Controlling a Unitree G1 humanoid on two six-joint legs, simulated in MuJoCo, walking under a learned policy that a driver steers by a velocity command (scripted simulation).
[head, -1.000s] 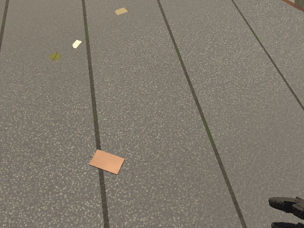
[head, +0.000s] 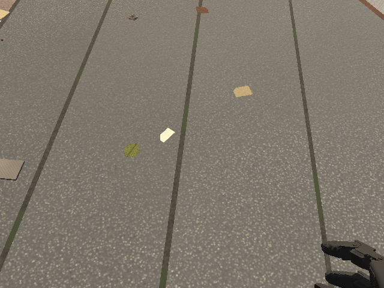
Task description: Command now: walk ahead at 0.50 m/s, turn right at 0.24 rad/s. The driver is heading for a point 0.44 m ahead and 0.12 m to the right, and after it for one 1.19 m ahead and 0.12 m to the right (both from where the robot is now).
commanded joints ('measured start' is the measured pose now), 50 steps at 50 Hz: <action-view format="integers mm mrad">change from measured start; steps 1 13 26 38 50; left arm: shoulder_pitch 17 -211 -25 -164 -128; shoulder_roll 111 31 304 93 166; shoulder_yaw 11 17 110 41 64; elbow -98 -180 -218 -163 -90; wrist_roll -23 -8 -12 32 8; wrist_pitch -35 12 25 -60 3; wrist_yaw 4 -16 -22 -12 32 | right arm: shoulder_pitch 402 199 390 187 68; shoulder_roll -199 -148 -61 -105 -113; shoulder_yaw -77 -69 -33 -45 -50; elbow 36 119 107 131 27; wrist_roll -1 -15 -23 22 19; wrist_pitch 8 -27 16 32 24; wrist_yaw -14 -32 -39 -29 37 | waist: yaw -214 -106 -53 -81 -77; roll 197 55 -271 -35 -92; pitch -331 16 -277 -17 -32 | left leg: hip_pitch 813 357 -167 -208 -112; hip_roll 386 222 -5 126 -23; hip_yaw -648 51 150 -104 84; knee -204 -410 763 404 66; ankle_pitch -296 179 -426 72 -35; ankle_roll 217 147 -52 -55 63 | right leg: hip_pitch -671 -608 423 -64 238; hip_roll -2 -121 -265 -176 -252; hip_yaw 102 48 547 -11 -183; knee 636 268 -145 -467 -224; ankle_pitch -84 485 220 651 1240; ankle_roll -16 28 -368 -202 -114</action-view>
